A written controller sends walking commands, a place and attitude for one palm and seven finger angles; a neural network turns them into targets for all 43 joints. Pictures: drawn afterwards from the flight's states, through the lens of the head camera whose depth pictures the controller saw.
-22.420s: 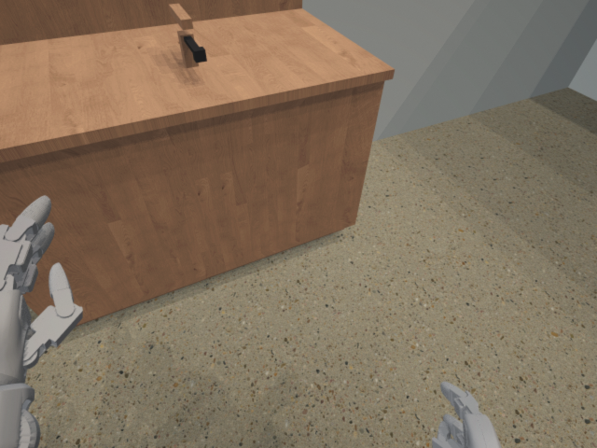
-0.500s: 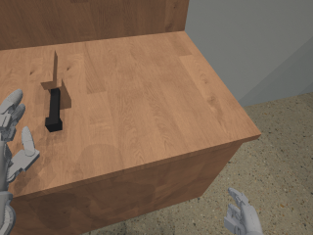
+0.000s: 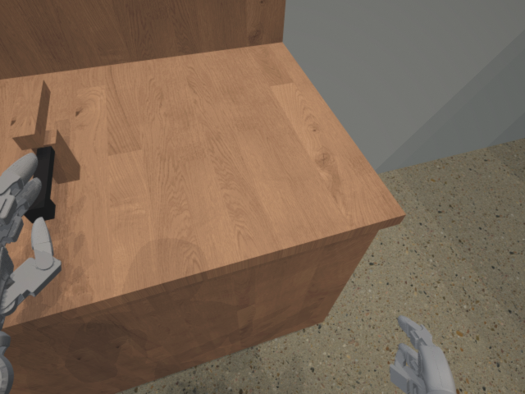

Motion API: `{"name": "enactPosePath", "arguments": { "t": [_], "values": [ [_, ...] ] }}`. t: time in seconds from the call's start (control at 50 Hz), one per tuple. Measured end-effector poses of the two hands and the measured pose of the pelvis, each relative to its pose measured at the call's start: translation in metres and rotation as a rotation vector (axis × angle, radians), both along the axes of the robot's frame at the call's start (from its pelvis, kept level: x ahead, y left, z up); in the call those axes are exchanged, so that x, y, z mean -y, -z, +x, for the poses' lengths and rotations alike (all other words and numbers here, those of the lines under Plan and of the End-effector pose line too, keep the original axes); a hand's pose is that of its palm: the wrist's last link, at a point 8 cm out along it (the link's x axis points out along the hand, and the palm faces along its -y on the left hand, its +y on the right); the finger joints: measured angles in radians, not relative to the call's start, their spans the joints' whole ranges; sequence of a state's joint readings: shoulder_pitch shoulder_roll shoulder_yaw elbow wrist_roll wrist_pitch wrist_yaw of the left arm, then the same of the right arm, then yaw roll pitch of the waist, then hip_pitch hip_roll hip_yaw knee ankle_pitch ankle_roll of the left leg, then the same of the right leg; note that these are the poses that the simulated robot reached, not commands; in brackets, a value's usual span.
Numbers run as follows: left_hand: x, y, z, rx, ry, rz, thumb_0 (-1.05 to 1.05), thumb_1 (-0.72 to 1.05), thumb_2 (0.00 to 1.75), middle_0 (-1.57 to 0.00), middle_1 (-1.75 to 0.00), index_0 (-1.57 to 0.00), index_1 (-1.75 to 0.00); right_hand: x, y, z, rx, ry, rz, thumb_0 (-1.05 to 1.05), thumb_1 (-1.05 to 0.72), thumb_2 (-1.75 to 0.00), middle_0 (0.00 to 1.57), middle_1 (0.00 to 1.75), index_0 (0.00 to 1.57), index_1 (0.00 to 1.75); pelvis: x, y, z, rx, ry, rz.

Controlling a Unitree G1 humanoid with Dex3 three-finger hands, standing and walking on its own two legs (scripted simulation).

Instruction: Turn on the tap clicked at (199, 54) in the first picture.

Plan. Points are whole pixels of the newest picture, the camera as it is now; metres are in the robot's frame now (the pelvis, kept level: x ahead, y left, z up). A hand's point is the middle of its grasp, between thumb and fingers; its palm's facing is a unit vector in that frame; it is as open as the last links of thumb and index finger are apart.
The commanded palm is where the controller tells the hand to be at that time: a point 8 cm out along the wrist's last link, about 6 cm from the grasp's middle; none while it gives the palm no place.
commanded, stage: come to a stop and stand still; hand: left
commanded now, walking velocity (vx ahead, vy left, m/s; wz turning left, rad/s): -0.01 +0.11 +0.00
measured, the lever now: (38, 208) +0.32 +0.34 +0.10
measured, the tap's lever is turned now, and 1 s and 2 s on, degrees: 0 0 0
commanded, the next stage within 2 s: look again from close up in 0.90 s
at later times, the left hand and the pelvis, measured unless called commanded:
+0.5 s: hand (7, 276) +0.21 +0.29 +0.15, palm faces +0.29 -0.89 -0.36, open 7.4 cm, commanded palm +0.15 +0.34 +0.18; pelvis -0.01 +0.06 +0.00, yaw -1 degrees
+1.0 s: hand out of the picture +0.21 +0.33 +0.16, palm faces +0.39 -0.85 -0.36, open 7.4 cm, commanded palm +0.15 +0.36 +0.18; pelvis -0.01 +0.08 +0.01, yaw +0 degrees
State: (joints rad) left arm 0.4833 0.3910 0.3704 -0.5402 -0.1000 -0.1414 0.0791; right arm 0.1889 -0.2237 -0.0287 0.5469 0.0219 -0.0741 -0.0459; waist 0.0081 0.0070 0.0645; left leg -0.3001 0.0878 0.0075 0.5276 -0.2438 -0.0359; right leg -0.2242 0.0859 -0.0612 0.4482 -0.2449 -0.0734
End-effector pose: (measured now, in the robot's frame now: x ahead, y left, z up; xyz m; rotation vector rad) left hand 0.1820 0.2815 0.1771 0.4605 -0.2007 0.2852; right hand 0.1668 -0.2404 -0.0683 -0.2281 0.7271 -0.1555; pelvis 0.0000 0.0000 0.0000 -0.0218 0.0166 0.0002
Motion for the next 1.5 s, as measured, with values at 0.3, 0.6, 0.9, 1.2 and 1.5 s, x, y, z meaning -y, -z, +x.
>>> {"name": "enactPosePath", "arguments": {
  "t": [0.3, 0.6, 0.9, 1.2, 1.5],
  "values": [
    [-0.062, -0.025, 0.009, 0.123, -0.116, 0.121, 0.01, 0.88, 0.90, -0.22, -0.30, -0.22, -0.30, -0.033, 0.003, 0.000, -0.026, -0.091, 0.003, 0.02, -0.90, -0.90, 0.20, 0.30, 0.20, 0.30, -0.018, -0.004, -0.002, 0.010, 0.001, 0.009],
    [-0.086, 0.004, -0.023, 0.118, -0.038, -0.012, 0.01, 0.89, 0.90, -0.22, -0.30, -0.22, -0.30, -0.100, -0.017, -0.009, 0.072, -0.103, 0.008, 0.02, -0.90, -0.90, 0.20, 0.30, 0.20, 0.30, -0.070, -0.002, -0.017, 0.041, 0.002, 0.002],
    [-0.094, 0.006, -0.018, 0.119, -0.040, -0.039, 0.01, 0.89, 0.90, -0.21, -0.30, -0.21, -0.30, -0.124, -0.013, -0.014, 0.050, -0.124, 0.034, 0.02, -0.90, -0.90, 0.21, 0.30, 0.20, 0.30, -0.087, -0.004, -0.017, 0.037, 0.003, -0.007],
    [-0.082, 0.001, -0.014, 0.084, -0.045, -0.011, 0.01, 0.89, 0.90, -0.21, -0.30, -0.21, -0.30, -0.093, -0.010, -0.005, 0.023, -0.082, 0.006, 0.02, -0.90, -0.90, 0.21, 0.30, 0.20, 0.30, -0.074, -0.006, -0.007, 0.030, -0.004, -0.005],
    [-0.065, 0.000, -0.011, 0.060, -0.058, -0.026, 0.01, 0.89, 0.90, -0.21, -0.30, -0.21, -0.30, -0.081, -0.013, 0.010, 0.047, -0.080, 0.016, 0.02, -0.90, -0.90, 0.20, 0.30, 0.20, 0.30, -0.060, -0.007, -0.003, 0.026, -0.003, -0.002]
  ]
}}
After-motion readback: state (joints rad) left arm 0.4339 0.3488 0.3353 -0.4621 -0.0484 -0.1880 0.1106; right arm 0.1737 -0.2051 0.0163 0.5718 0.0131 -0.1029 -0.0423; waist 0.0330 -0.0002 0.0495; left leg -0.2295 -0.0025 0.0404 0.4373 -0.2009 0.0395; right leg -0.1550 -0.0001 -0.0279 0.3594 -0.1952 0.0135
